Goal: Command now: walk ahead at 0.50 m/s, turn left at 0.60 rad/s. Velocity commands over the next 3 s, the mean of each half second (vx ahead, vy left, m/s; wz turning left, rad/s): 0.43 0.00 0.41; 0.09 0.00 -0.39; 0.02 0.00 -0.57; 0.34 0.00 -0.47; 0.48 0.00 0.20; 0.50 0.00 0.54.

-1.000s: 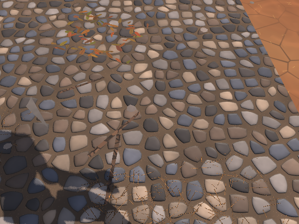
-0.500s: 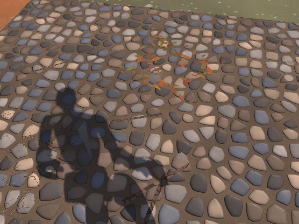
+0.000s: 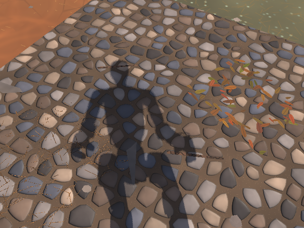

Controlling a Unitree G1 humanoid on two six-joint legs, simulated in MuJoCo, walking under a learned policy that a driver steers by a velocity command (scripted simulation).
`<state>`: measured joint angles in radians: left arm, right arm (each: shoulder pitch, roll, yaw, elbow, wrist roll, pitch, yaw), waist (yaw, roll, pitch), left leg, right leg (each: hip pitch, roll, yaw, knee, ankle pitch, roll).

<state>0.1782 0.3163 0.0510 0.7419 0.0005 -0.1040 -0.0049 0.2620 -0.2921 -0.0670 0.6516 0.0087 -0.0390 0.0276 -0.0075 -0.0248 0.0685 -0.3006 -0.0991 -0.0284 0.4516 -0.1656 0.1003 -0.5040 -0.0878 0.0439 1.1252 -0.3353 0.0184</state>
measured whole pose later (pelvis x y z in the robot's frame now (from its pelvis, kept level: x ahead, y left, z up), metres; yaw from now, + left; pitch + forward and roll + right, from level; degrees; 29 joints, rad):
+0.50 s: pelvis +0.27 -0.05 +0.00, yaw +10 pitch +1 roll +0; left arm 0.21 0.27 0.04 0.77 0.01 -0.08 -0.03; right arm 0.22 -0.30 -0.05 0.70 -0.01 -0.03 -0.03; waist 0.02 0.03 0.06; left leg -0.46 -0.02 -0.07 1.07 -0.44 -0.04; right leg -0.31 0.06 0.03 0.42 -0.14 -0.04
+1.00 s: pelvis +0.35 -0.01 +0.00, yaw -6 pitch +1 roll +0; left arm 0.20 0.34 0.08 0.70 -0.02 0.06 0.02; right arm 0.12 -0.26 -0.05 0.71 -0.02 0.00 -0.03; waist 0.00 -0.03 0.06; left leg -0.25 0.03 0.05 0.42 -0.19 0.01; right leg -0.49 -0.02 0.03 0.96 -0.40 0.11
